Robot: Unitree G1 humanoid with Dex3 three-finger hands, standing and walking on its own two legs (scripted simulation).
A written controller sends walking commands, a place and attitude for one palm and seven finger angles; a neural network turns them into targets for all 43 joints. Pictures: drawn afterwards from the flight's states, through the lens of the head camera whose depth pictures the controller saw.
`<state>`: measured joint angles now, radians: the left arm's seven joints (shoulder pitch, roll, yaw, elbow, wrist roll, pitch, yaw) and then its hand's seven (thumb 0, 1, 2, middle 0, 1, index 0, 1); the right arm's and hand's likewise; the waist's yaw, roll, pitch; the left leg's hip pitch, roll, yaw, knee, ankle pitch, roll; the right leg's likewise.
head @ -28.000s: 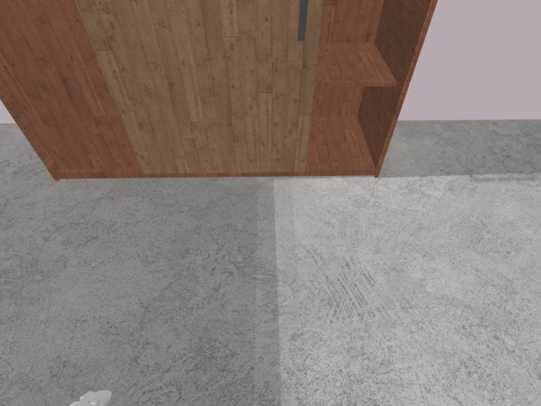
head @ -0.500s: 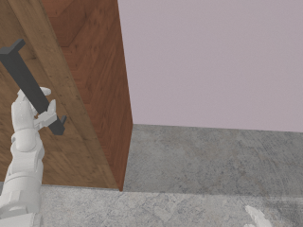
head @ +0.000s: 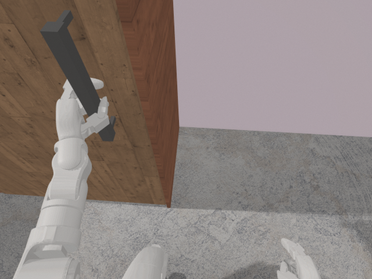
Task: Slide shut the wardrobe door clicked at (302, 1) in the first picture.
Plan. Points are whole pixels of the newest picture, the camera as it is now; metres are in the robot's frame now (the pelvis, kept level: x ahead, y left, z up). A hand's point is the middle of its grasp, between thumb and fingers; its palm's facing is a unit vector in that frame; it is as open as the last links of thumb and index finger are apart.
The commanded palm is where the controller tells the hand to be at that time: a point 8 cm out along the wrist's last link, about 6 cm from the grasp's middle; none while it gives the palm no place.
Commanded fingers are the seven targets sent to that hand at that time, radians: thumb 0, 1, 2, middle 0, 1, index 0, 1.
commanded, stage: stop walking and hold the door there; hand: left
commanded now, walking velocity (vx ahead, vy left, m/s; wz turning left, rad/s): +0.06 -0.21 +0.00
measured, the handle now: (91, 88) +0.44 +0.24 +0.14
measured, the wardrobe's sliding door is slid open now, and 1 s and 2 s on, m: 0.00 0.00 0.00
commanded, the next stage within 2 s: loosen the grip on the handle in 0.94 s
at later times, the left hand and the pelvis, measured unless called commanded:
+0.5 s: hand (100, 117) +0.38 +0.21 +0.11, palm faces +0.13 -0.99 -0.08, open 6.2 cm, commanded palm +0.36 +0.22 +0.11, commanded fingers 0.00 0.90 0.90 -0.45 -1.40 -0.45 -1.40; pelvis +0.01 +0.07 +0.00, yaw +4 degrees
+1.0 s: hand (100, 117) +0.38 +0.21 +0.12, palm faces +0.13 -0.99 -0.11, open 6.3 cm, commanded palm +0.36 +0.23 +0.11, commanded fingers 0.00 0.90 0.90 -0.45 -1.40 -0.45 -1.40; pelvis +0.03 +0.07 +0.01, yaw +3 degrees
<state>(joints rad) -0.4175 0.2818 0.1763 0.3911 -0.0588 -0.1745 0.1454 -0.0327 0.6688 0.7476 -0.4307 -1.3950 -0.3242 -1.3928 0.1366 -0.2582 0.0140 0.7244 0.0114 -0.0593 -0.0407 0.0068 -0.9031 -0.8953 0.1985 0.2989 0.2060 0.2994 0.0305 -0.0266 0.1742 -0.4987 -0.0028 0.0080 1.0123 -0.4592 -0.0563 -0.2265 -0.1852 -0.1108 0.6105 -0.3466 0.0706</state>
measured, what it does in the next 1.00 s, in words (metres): steps on the spot: left foot, then right foot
